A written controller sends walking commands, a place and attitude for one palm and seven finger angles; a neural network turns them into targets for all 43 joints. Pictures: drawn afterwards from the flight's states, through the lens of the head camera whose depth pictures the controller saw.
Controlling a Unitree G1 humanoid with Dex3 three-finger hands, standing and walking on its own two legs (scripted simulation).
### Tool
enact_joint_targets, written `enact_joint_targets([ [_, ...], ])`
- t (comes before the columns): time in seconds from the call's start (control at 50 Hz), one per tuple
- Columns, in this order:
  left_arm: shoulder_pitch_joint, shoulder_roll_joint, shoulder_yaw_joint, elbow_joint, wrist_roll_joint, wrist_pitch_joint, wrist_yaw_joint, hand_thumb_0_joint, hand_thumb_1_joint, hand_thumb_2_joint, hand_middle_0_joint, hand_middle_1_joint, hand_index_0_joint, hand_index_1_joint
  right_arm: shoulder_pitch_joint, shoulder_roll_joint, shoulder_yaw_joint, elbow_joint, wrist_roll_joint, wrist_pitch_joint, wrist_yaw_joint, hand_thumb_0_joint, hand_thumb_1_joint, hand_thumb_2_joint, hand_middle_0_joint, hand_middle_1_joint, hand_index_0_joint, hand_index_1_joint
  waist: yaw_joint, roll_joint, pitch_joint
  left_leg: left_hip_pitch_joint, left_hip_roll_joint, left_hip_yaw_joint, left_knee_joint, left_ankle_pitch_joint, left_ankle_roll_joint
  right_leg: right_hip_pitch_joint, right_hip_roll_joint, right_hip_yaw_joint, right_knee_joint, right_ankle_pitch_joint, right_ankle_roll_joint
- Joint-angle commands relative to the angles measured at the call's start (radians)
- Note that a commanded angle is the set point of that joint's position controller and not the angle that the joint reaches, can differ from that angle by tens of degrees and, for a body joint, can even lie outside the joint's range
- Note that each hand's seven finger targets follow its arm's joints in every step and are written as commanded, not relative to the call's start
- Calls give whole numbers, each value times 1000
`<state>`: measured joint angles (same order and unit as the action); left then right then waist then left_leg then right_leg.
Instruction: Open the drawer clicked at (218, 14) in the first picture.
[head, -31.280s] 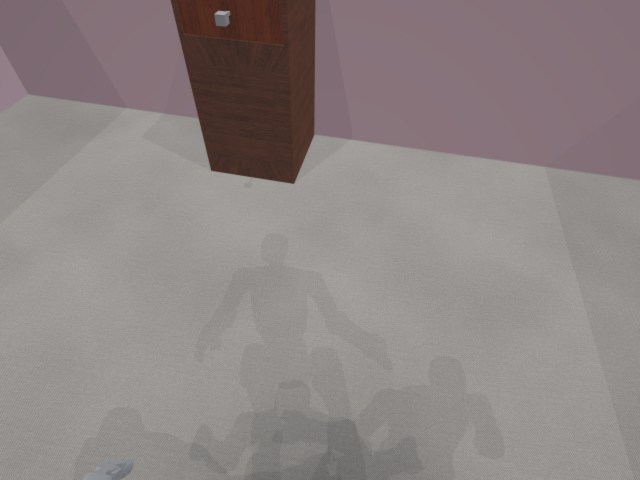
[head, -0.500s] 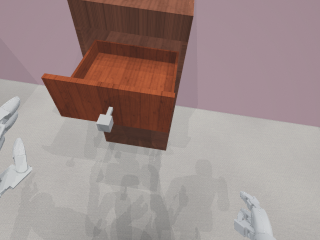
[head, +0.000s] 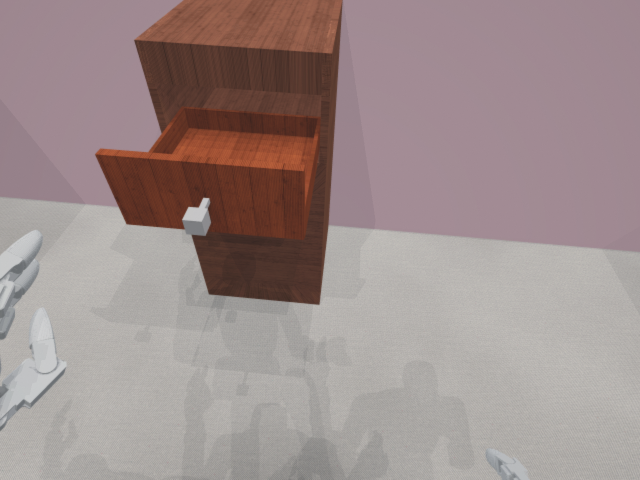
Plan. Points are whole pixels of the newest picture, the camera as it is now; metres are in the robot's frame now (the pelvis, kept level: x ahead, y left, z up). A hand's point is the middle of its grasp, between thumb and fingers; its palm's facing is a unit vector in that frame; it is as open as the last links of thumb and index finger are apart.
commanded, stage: stop stepping back and stand still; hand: left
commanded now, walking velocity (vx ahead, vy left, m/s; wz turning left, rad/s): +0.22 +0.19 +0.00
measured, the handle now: (200, 214) +0.58 +0.26 -0.03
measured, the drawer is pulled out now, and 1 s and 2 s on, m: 0.30 0.30 0.30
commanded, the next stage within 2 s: let the arm hang, fingers relaxed in 1.24 s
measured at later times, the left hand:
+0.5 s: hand out of the picture +0.15 +0.28 +0.16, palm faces +0.40 -0.80 -0.44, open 7.4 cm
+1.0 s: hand out of the picture +0.12 +0.29 +0.15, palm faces +0.36 -0.82 -0.45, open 7.4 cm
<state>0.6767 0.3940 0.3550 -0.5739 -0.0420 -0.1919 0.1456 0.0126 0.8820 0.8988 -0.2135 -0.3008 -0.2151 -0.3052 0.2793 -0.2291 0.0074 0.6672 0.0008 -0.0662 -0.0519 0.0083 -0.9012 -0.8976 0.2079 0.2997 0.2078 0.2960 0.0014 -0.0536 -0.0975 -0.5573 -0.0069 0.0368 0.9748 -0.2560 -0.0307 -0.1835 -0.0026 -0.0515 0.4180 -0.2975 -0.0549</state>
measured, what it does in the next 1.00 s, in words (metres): steps on the spot: left foot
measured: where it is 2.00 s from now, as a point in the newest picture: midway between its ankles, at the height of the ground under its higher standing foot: outside the picture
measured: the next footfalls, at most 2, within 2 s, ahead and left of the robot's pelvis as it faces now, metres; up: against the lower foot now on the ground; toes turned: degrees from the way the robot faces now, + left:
left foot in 0.22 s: +0.01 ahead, +0.14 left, +0.00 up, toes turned +6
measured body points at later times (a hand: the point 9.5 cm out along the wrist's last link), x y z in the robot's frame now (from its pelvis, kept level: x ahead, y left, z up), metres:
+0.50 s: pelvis -0.03 +0.03 -0.01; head -0.03 +0.04 +0.44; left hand +0.12 +0.32 +0.18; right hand +0.15 -0.17 -0.09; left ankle -0.03 +0.14 -0.74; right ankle -0.05 -0.08 -0.74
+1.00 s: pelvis -0.07 +0.05 +0.00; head -0.05 +0.06 +0.44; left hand +0.09 +0.33 +0.17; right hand +0.10 -0.18 -0.08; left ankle -0.03 +0.14 -0.74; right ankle -0.05 -0.08 -0.74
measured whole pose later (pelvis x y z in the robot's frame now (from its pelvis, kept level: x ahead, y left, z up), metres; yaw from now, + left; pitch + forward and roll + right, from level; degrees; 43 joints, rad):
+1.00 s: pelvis -0.07 +0.05 +0.00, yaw +2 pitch +1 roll -1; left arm 0.65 0.37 0.34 -0.57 -0.03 -0.21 0.16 0.01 0.89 0.90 -0.21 -0.30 -0.21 -0.30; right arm 0.23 -0.21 0.01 0.60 0.00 -0.12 -0.06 0.01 -0.90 -0.90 0.21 0.30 0.20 0.30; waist -0.02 0.00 0.02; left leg -0.30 0.01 0.08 0.47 -0.19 0.04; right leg -0.23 -0.02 -0.08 0.42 -0.20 0.01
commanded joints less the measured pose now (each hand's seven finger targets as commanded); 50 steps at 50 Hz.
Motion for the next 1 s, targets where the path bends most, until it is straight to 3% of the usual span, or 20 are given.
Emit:
enact_joint_targets([
  [0.0,-101,146,79,-75,10,-81,18,0,900,900,-200,-300,-200,-300,-163,-104,-48,-170,4,-81,-28,0,-900,-900,200,300,200,300,-13,-51,110,-40,39,8,-157,-58,27,32,-284,205,-192,164,-30],
  [0.06,-96,150,91,-80,17,-90,25,0,900,900,-200,-300,-200,-300,-135,-106,-58,-173,-1,-98,-30,0,-900,-900,200,300,200,300,2,-146,70,44,26,50,-319,-95,52,102,-282,227,-178,166,-38],
  [0.08,-93,154,98,-105,19,-90,28,0,900,900,-200,-300,-200,-300,-135,-104,-58,-179,-2,-103,-30,0,-900,-900,200,300,200,300,6,-134,66,80,23,61,-360,-95,58,104,-280,229,-170,188,-48],
  [0.12,-76,172,117,-162,17,-91,35,0,900,900,-200,-300,-200,-300,-123,-99,-55,-182,-2,-114,-29,0,-900,-900,200,300,200,300,0,-89,42,175,16,66,-472,-63,65,106,-265,208,-129,233,-57],
  [0.16,-75,173,121,-231,10,-95,39,0,900,900,-200,-300,-200,-300,-103,-112,-60,-193,-5,-121,-26,0,-900,-900,200,300,200,300,-17,2,11,295,22,35,-589,56,72,90,-205,149,-37,287,-20],
  [0.18,-63,179,125,-255,9,-101,40,0,900,900,-200,-300,-200,-300,-97,-124,-64,-202,-4,-125,-27,0,-900,-900,200,300,200,300,-17,82,-9,354,67,-15,-610,141,85,67,-152,103,37,302,14],
  [0.2,-40,181,127,-268,8,-106,40,0,900,900,-200,-300,-200,-300,-99,-143,-72,-212,-3,-129,-26,0,-900,-900,200,300,200,300,-6,193,-33,435,154,-121,-592,269,114,-16,-91,58,112,236,49],
  [0.22,-30,180,127,-280,10,-105,42,0,900,900,-200,-300,-200,-300,-98,-143,-67,-216,1,-131,-20,0,-900,-900,200,300,200,300,3,240,-42,457,211,-187,-573,394,135,-73,-49,12,152,114,69],
  [0.24,-16,182,137,-261,7,-102,40,0,900,900,-200,-300,-200,-300,-100,-138,-68,-214,3,-134,-14,0,-900,-900,200,300,200,300,6,211,-40,450,224,-181,-565,457,133,-82,-26,-1,144,29,72],
  [0.26,-2,181,149,-245,12,-97,42,0,900,900,-200,-300,-200,-300,-101,-114,-59,-200,-1,-134,-17,0,-900,-900,200,300,200,300,-9,226,-21,419,198,-138,-562,477,122,-75,-21,-14,132,47,61],
  [0.3,-20,168,145,-228,6,-94,38,0,900,900,-200,-300,-200,-300,-110,-116,-52,-197,3,-132,-16,0,-900,-900,200,300,200,300,-14,207,18,317,173,-99,-569,381,91,-18,-29,-3,97,110,57],
  [0.34,-24,139,133,-166,3,-93,34,0,900,900,-200,-300,-200,-300,-109,-110,-46,-190,10,-127,-13,0,-900,-900,200,300,200,300,-21,110,38,247,145,-77,-545,272,72,32,-48,45,51,247,48],
  [0.38,-31,125,125,-128,-1,-91,29,0,900,900,-200,-300,-200,-300,-109,-104,-44,-189,12,-118,-7,0,-900,-900,200,300,200,300,-29,26,28,253,101,-40,-496,208,52,26,-92,114,0,322,28],
  [0.42,-44,116,109,-122,-2,-84,25,0,900,900,-200,-300,-200,-300,-116,-98,-39,-189,11,-108,-3,0,-900,-900,200,300,200,300,-32,5,21,287,81,-24,-486,188,42,2,-118,134,-30,334,16],
  [0.48,-65,115,102,-149,0,-79,21,0,900,900,-200,-300,-200,-300,-136,-91,-31,-200,6,-101,-7,0,-900,-900,200,300,200,300,-24,41,14,314,94,-42,-545,175,51,-10,-80,94,-28,255,38],
  [0.5,-80,131,109,-173,2,-77,22,0,900,900,-200,-300,-200,-300,-148,-97,-31,-205,3,-101,-10,0,-900,-900,200,300,200,300,-19,79,13,321,98,-47,-565,183,53,-9,-69,84,-21,249,43],
  [0.58,-105,126,95,-206,7,-73,23,0,900,900,-200,-300,-200,-300,-153,-89,-19,-221,1,-105,-15,0,-900,-900,200,300,200,300,-12,137,30,273,113,-73,-630,104,58,17,-36,39,-6,176,59],
  [0.7,-60,137,111,-226,6,-74,31,0,900,900,-200,-300,-200,-300,-148,-94,-27,-224,-2,-114,-18,0,-900,-900,200,300,200,300,-10,129,2,279,102,-70,-626,69,51,38,-39,42,-28,175,56],
  [0.8,-32,123,104,-216,6,-76,31,0,900,900,-200,-300,-200,-300,-152,-102,-34,-227,-1,-116,-18,0,-900,-900,200,300,200,300,-12,148,27,249,103,-83,-645,19,45,27,-35,31,-36,126,57],
  [0.98,-20,119,107,-205,8,-83,32,0,900,900,-200,-300,-200,-300,-147,-100,-38,-227,-1,-119,-24,0,-900,-900,200,300,200,300,-11,109,34,245,102,-81,-656,-48,46,17,-36,36,-47,95,59],
])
